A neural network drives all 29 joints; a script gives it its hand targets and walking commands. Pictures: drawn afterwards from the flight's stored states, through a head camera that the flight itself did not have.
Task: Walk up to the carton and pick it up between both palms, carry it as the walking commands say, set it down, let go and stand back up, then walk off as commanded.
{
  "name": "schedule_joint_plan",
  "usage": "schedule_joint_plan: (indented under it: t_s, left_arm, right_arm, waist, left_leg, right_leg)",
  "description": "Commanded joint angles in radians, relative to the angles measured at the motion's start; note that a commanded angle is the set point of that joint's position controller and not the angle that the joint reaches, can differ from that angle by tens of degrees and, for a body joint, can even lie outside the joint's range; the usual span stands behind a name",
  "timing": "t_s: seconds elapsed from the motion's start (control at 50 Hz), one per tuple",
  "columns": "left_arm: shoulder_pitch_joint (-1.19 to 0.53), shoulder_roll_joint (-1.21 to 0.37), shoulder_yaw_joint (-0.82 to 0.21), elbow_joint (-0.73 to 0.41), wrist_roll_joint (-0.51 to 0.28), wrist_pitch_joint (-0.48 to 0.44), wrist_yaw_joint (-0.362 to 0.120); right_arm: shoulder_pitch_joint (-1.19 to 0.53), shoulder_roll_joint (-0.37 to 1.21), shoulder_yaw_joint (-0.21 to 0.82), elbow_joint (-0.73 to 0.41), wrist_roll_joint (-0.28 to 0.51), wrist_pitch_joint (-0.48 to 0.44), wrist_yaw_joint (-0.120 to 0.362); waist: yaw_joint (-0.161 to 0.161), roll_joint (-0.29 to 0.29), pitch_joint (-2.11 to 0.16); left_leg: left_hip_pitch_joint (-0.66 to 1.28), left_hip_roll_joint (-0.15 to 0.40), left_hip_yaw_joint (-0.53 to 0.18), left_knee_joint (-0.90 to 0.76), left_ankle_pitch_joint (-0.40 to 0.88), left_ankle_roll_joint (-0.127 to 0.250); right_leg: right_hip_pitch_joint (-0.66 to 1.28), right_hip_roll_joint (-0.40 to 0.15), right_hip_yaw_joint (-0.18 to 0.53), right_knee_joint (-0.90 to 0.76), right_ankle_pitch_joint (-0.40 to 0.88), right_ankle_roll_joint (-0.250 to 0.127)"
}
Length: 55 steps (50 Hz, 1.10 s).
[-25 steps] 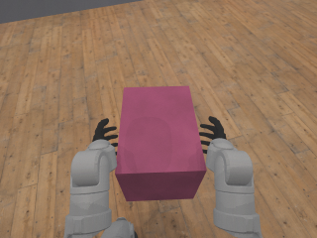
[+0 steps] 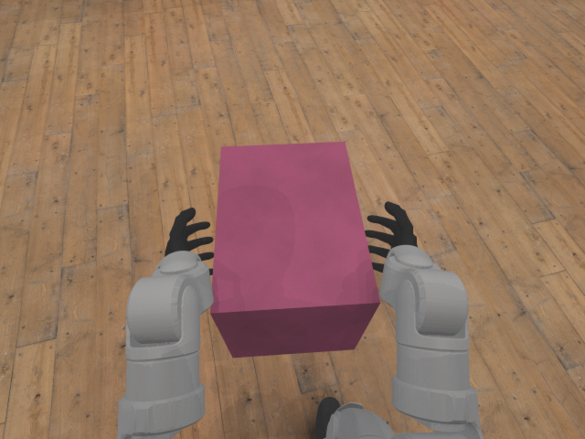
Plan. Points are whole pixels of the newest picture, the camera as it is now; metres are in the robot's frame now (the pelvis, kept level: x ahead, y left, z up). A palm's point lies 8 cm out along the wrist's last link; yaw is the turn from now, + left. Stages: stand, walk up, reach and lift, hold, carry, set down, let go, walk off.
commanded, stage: carry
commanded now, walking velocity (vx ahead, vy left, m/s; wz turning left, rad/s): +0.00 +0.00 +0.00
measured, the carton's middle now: (288, 249) +0.39 +0.03 -0.04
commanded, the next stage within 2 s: none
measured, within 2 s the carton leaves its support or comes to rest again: neither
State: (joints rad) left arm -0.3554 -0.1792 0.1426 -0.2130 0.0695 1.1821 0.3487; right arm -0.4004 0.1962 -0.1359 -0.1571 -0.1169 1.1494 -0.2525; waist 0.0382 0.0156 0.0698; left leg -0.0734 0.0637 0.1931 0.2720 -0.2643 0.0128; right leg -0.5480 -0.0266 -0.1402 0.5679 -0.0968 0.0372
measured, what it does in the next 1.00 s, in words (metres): walks ahead: right foot, then left foot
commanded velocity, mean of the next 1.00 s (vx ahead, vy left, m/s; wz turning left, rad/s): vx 0.00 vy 0.00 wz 0.00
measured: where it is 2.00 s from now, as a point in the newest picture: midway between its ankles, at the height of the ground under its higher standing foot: (281, 428)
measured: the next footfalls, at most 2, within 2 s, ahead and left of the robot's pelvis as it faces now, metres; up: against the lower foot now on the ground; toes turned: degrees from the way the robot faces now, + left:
right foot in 0.06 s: +0.19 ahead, -0.10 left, +0.00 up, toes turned +1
left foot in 0.34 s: +0.23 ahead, +0.12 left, +0.00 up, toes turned -13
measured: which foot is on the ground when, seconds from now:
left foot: down 0.00-0.08, up 0.10-0.32, down 0.34-1.00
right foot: up 0.00-0.04, down 0.06-1.00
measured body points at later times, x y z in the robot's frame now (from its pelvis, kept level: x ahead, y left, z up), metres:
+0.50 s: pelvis +0.19 +0.01 -0.01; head +0.17 +0.01 +0.44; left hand +0.49 +0.16 +0.07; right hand +0.51 -0.12 +0.08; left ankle +0.20 +0.13 -0.75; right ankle +0.15 -0.10 -0.75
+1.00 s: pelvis +0.19 +0.01 -0.01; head +0.19 +0.01 +0.44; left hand +0.50 +0.16 +0.06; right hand +0.50 -0.12 +0.05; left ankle +0.20 +0.13 -0.75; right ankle +0.15 -0.10 -0.75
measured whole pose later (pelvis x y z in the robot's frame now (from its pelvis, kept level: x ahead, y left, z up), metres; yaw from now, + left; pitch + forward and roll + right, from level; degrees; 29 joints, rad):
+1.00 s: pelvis +0.19 +0.01 -0.01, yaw +1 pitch +3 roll +0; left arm -0.35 -0.18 0.15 -0.04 0.11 1.17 0.30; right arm -0.35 0.18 -0.13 -0.04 -0.14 1.15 -0.24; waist 0.00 0.01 -0.08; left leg -0.30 0.05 0.13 0.50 -0.25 0.00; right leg -0.23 -0.06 -0.14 0.49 -0.32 0.01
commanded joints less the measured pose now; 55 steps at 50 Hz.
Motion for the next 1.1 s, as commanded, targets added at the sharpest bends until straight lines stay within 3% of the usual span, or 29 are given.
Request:
schedule_joint_plan:
  t_s: [0.0, 0.02, 0.04, 0.06, 0.08, 0.12, 0.16, 0.18, 0.24, 0.28, 0.32, 0.36, 0.38, 0.4, 0.44, 0.46, 0.52, 0.58, 0.66, 0.72, 0.82, 0.86, 0.94, 1.0, 1.08]
  left_arm:
    - [-0.502, -1.067, -0.708, -0.023, -0.417, 0.000, -0.468]
    - [-0.476, -1.044, -0.696, -0.009, -0.416, 0.000, -0.475]
    - [-0.461, -1.040, -0.674, 0.025, -0.409, 0.000, -0.480]
    - [-0.439, -1.022, -0.648, 0.059, -0.388, 0.002, -0.483]
    - [-0.450, -1.014, -0.630, 0.080, -0.373, 0.011, -0.485]
    - [-0.475, -1.013, -0.600, 0.084, -0.374, 0.010, -0.488]
    - [-0.468, -1.013, -0.572, 0.086, -0.366, 0.002, -0.493]
    - [-0.489, -1.031, -0.577, 0.071, -0.367, -0.004, -0.494]
    - [-0.549, -1.061, -0.614, 0.020, -0.395, -0.007, -0.494]
    - [-0.557, -1.046, -0.621, 0.017, -0.390, -0.009, -0.488]
    - [-0.519, -1.031, -0.597, 0.082, -0.369, -0.005, -0.484]
    - [-0.499, -1.018, -0.573, 0.134, -0.353, -0.003, -0.481]
    - [-0.553, -1.022, -0.599, 0.099, -0.366, 0.000, -0.483]
    - [-0.594, -1.031, -0.613, 0.084, -0.379, 0.004, -0.483]
    - [-0.610, -1.034, -0.634, 0.096, -0.388, 0.007, -0.482]
    - [-0.599, -1.029, -0.634, 0.103, -0.386, 0.010, -0.480]
    - [-0.576, -1.036, -0.634, 0.128, -0.388, 0.022, -0.478]
    - [-0.576, -1.052, -0.624, 0.119, -0.397, 0.020, -0.481]
    - [-0.590, -1.078, -0.633, 0.075, -0.419, 0.013, -0.484]
    - [-0.560, -1.073, -0.629, 0.071, -0.413, 0.008, -0.481]
    - [-0.507, -1.058, -0.623, 0.089, -0.389, 0.003, -0.476]
    - [-0.492, -1.053, -0.613, 0.102, -0.375, -0.010, -0.476]
    - [-0.507, -1.050, -0.596, 0.102, -0.355, -0.040, -0.479]
    - [-0.493, -1.031, -0.552, 0.179, -0.318, -0.073, -0.481]
    - [-0.502, -1.012, -0.521, 0.227, -0.289, -0.126, -0.490]
  right_arm:
    - [-0.353, 0.971, 0.651, -0.063, 0.392, 0.024, 0.374]
    - [-0.366, 0.966, 0.661, -0.072, 0.392, 0.027, 0.369]
    - [-0.376, 0.976, 0.666, -0.050, 0.394, 0.032, 0.367]
    - [-0.360, 0.989, 0.670, 0.014, 0.398, 0.035, 0.369]
    - [-0.349, 0.991, 0.662, 0.058, 0.402, 0.038, 0.370]
    - [-0.406, 0.990, 0.672, 0.026, 0.417, 0.028, 0.371]
    - [-0.466, 1.013, 0.683, 0.005, 0.427, 0.021, 0.367]
    - [-0.494, 1.020, 0.685, -0.010, 0.433, 0.017, 0.367]
    - [-0.515, 1.043, 0.677, -0.023, 0.439, 0.015, 0.364]
    - [-0.510, 1.052, 0.669, -0.004, 0.431, 0.017, 0.369]
    - [-0.512, 1.040, 0.657, 0.036, 0.425, 0.030, 0.380]
    - [-0.494, 1.032, 0.638, 0.096, 0.418, 0.040, 0.396]
    - [-0.488, 1.035, 0.631, 0.116, 0.421, 0.039, 0.403]
    - [-0.483, 1.040, 0.620, 0.126, 0.424, 0.039, 0.407]
    - [-0.457, 1.033, 0.599, 0.148, 0.419, 0.042, 0.406]
    - [-0.442, 1.030, 0.583, 0.172, 0.413, 0.045, 0.406]
    - [-0.430, 1.021, 0.577, 0.170, 0.407, 0.042, 0.400]
    - [-0.469, 1.026, 0.596, 0.109, 0.415, 0.034, 0.394]
    - [-0.503, 1.018, 0.614, 0.033, 0.424, 0.023, 0.384]
    - [-0.477, 1.012, 0.622, 0.023, 0.422, 0.021, 0.379]
    - [-0.424, 1.000, 0.626, 0.042, 0.409, 0.019, 0.383]
    - [-0.427, 0.994, 0.622, 0.051, 0.402, 0.009, 0.386]
    - [-0.449, 0.998, 0.611, 0.074, 0.394, -0.017, 0.397]
    - [-0.437, 0.983, 0.564, 0.153, 0.354, -0.048, 0.397]
    - [-0.435, 0.968, 0.534, 0.213, 0.316, -0.098, 0.404]
  waist:
    - [-0.028, 0.067, -0.530]
    - [-0.018, -0.048, -0.573]
    - [-0.018, -0.190, -0.574]
    - [-0.024, -0.205, -0.581]
    - [-0.020, -0.190, -0.548]
    - [-0.021, -0.207, -0.534]
    - [-0.019, -0.250, -0.546]
    - [-0.019, -0.244, -0.562]
    - [-0.039, -0.137, -0.579]
    - [-0.037, -0.071, -0.543]
    - [-0.029, -0.029, -0.500]
    - [-0.027, -0.003, -0.443]
    - [-0.028, 0.035, -0.407]
    - [-0.031, 0.040, -0.403]
    - [-0.032, 0.049, -0.436]
    - [-0.032, 0.076, -0.451]
    - [-0.037, 0.084, -0.505]
    - [-0.042, 0.050, -0.520]
    - [-0.041, 0.009, -0.533]
    - [-0.039, -0.008, -0.542]
    - [-0.038, 0.012, -0.563]
    - [-0.037, 0.005, -0.564]
    - [-0.032, -0.019, -0.525]
    - [-0.031, -0.015, -0.506]
    - [-0.033, -0.021, -0.439]
  left_leg:
    - [0.136, 0.051, 0.061, 0.328, 0.745, -0.034]
    - [-0.098, 0.011, 0.025, 0.440, 0.534, -0.058]
    - [-0.355, -0.052, -0.024, 0.557, -0.051, -0.047]
    - [-0.399, -0.054, -0.074, 0.591, -0.288, -0.011]
    - [-0.408, -0.055, -0.100, 0.578, -0.267, -0.005]
    - [-0.449, -0.019, -0.145, 0.401, -0.229, -0.017]
    - [-0.356, -0.036, -0.106, 0.306, -0.163, -0.030]
    - [-0.301, -0.044, -0.091, 0.289, -0.115, -0.031]
    - [-0.110, 0.001, -0.083, 0.152, 0.166, -0.033]
    - [-0.053, 0.038, -0.121, 0.140, 0.284, -0.022]
    - [-0.040, 0.086, -0.147, 0.145, 0.311, -0.019]
    - [-0.097, 0.108, -0.159, 0.153, 0.229, -0.011]
    - [-0.148, 0.104, -0.152, 0.164, 0.183, -0.009]
    - [-0.161, 0.092, -0.148, 0.170, 0.231, -0.012]
    - [-0.115, 0.094, -0.144, 0.205, 0.468, -0.021]
    - [-0.079, 0.101, -0.142, 0.221, 0.581, -0.021]
    - [0.020, 0.102, -0.140, 0.263, 0.805, -0.015]
    - [0.090, 0.092, -0.128, 0.275, 0.885, -0.006]
    - [0.070, 0.093, -0.130, 0.257, 0.795, 0.008]
    - [0.036, 0.076, -0.121, 0.253, 0.713, 0.002]
    - [0.063, 0.077, -0.127, 0.279, 0.790, 0.007]
    - [0.036, 0.076, -0.126, 0.280, 0.747, 0.006]
    - [-0.028, 0.076, -0.127, 0.243, 0.564, 0.004]
    - [-0.032, 0.078, -0.126, 0.232, 0.492, 0.004]
    - [-0.092, 0.077, -0.131, 0.194, 0.230, 0.007]
  right_leg:
    - [0.464, -0.011, -0.037, -0.326, 0.504, -0.045]
    - [0.716, -0.150, 0.097, -0.205, 0.914, -0.111]
    - [0.907, -0.285, 0.246, -0.102, 1.326, -0.192]
    - [0.904, -0.341, 0.286, -0.074, 1.457, -0.191]
    - [0.841, -0.344, 0.251, -0.080, 1.364, -0.192]
    - [0.832, -0.310, 0.177, -0.115, 1.103, -0.192]
    - [0.736, -0.246, 0.109, -0.131, 0.950, -0.164]
    - [0.695, -0.242, 0.097, -0.141, 0.870, -0.156]
    - [0.538, -0.198, 0.009, -0.166, 0.462, -0.096]
    - [0.446, -0.154, -0.004, -0.178, 0.226, -0.059]
    - [0.368, -0.124, 0.011, -0.183, -0.001, -0.050]
    - [0.340, -0.097, 0.040, -0.199, -0.146, -0.053]
    - [0.367, -0.098, 0.049, -0.210, -0.090, -0.055]
    - [0.397, -0.107, 0.048, -0.179, 0.029, -0.056]
    - [0.409, -0.112, 0.047, -0.106, 0.259, -0.048]
    - [0.398, -0.113, 0.045, -0.092, 0.316, -0.036]
    - [0.375, -0.097, 0.024, -0.059, 0.375, -0.011]
    - [0.327, -0.076, 0.000, -0.039, 0.342, 0.009]
    - [0.359, -0.071, 0.004, -0.079, 0.250, 0.007]
    - [0.412, -0.087, 0.011, -0.065, 0.347, -0.006]
    - [0.407, -0.095, 0.012, -0.036, 0.413, -0.013]
    - [0.418, -0.103, 0.023, -0.037, 0.421, -0.018]
    - [0.438, -0.117, 0.038, -0.083, 0.360, -0.029]
    - [0.423, -0.120, 0.040, -0.101, 0.308, -0.035]
    - [0.367, -0.117, 0.054, -0.159, 0.047, -0.045]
